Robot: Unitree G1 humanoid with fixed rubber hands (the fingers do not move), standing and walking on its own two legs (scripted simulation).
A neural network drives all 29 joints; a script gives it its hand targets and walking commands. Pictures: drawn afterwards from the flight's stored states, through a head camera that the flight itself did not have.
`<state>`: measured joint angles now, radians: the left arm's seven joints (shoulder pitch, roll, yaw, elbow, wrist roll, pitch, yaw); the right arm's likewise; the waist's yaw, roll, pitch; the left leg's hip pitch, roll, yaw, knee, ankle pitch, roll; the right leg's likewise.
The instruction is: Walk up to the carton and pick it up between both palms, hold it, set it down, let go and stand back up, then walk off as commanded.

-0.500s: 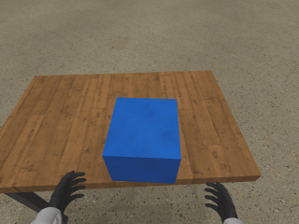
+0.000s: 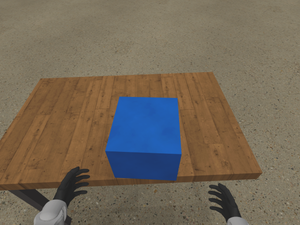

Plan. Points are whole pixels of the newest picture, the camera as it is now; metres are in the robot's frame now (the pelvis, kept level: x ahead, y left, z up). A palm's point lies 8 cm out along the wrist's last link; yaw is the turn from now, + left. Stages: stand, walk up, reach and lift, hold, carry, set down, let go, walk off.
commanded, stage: let go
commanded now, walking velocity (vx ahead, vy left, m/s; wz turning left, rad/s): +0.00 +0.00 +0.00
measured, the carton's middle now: (146, 137) +0.38 +0.03 +0.00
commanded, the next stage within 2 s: stand in 0.56 s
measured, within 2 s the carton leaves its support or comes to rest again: neither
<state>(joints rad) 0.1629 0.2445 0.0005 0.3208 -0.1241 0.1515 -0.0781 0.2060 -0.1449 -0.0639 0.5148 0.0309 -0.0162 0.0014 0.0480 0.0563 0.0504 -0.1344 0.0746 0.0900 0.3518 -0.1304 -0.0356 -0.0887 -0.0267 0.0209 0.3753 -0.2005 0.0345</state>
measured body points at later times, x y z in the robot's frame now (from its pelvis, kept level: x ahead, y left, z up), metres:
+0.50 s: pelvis -0.01 +0.01 -0.01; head -0.04 -0.01 +0.44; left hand +0.20 +0.24 -0.02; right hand +0.18 -0.21 -0.08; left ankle +0.05 +0.14 -0.74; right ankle +0.01 -0.14 -0.75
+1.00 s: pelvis +0.01 +0.01 -0.02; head +0.00 +0.01 +0.42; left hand +0.19 +0.24 -0.03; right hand +0.15 -0.27 -0.11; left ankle +0.05 +0.14 -0.74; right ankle +0.01 -0.14 -0.75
